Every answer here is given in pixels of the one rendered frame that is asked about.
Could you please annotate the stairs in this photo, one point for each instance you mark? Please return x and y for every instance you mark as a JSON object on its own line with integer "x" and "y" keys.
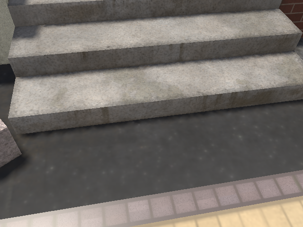
{"x": 87, "y": 63}

